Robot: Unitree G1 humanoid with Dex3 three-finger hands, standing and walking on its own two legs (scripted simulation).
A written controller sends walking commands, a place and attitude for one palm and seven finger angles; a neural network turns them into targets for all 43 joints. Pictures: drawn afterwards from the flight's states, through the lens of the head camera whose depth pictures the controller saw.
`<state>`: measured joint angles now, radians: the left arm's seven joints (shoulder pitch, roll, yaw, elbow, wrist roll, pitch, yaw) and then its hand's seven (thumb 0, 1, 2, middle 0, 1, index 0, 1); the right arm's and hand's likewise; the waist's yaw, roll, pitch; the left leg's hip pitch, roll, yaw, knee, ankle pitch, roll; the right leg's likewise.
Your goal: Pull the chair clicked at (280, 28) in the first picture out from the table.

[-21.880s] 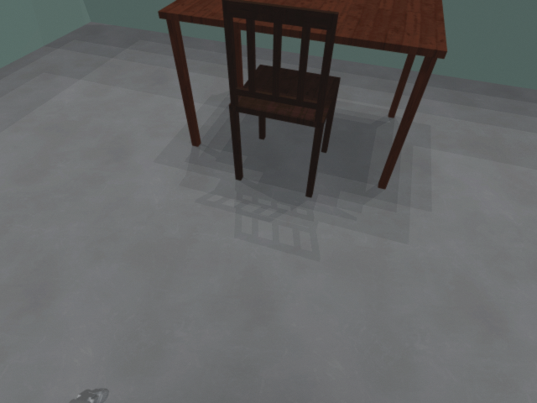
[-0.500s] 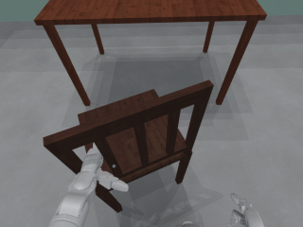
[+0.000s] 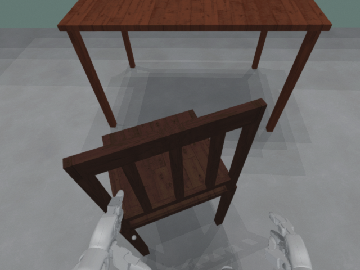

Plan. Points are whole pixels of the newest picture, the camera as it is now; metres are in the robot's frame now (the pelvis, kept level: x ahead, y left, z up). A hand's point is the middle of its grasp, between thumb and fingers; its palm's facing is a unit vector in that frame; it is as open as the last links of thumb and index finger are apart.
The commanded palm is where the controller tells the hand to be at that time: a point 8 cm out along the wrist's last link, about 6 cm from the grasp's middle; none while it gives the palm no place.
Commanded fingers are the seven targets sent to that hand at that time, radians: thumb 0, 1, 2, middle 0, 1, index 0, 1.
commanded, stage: draw the fingers out of the gap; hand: left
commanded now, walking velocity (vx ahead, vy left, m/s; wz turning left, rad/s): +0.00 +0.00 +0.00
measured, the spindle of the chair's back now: (177, 175) +0.36 +0.02 -0.05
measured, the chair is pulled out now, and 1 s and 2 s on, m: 0.55 0.55 0.55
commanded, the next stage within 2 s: draw the hand back to the body in 0.20 s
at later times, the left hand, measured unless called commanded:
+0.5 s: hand (118, 251) +0.16 +0.12 +0.03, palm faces +0.04 -1.00 -0.02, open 17.5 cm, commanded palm +0.13 +0.18 +0.03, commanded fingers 0.00 -0.55 0.20 0.00 0.00 0.00 0.00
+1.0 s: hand (69, 245) +0.16 +0.19 +0.09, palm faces +0.16 -0.92 -0.36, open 15.9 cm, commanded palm +0.13 +0.24 +0.12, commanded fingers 0.00 -0.01 0.46 -0.08 -0.11 -0.08 -0.11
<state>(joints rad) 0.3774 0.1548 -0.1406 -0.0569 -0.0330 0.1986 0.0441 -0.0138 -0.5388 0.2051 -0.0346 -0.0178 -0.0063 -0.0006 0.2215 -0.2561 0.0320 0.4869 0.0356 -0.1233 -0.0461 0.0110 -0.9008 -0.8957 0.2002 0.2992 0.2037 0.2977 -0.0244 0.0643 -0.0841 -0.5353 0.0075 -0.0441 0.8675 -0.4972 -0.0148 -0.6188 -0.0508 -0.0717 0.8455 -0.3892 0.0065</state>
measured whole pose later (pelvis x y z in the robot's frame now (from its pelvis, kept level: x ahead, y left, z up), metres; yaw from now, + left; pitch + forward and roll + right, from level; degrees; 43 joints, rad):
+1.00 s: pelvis -0.01 +0.00 +0.01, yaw +0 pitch +3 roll -1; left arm 0.66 0.30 0.07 -0.42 -0.07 -0.05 0.09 -0.01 -0.32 0.31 -0.04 -0.05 -0.13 -0.09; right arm 0.21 -0.23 0.00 0.56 0.05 -0.13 -0.11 0.01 -0.90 -0.90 0.20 0.30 0.20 0.30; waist 0.04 0.09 -0.03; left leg -0.39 0.03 -0.05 0.82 -0.48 -0.02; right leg -0.47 -0.03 -0.08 0.78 -0.36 0.00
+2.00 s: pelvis +0.02 +0.02 +0.04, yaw -2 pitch -3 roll -1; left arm 0.50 0.33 0.33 -0.43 -0.04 -0.09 0.14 0.01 0.89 0.90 -0.21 -0.31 -0.21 -0.30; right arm 0.18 -0.23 -0.01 0.67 0.01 -0.10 -0.05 0.01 -0.90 -0.90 0.20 0.30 0.20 0.30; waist 0.08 0.09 0.04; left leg -0.06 0.01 0.00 0.45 -0.34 0.01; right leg -0.15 -0.04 -0.04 0.41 -0.22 0.03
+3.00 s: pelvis -0.06 +0.01 +0.03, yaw -2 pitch +3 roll +0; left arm 0.59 0.40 0.43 -0.55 -0.05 -0.18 0.17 0.01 0.89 0.90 -0.22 -0.31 -0.22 -0.30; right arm 0.17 -0.22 -0.03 0.61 0.02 -0.10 -0.09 0.01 -0.90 -0.90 0.20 0.30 0.20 0.30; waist 0.02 0.05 0.05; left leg -0.39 0.00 0.00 0.62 -0.30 0.01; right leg -0.46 -0.05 -0.03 0.55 -0.15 0.02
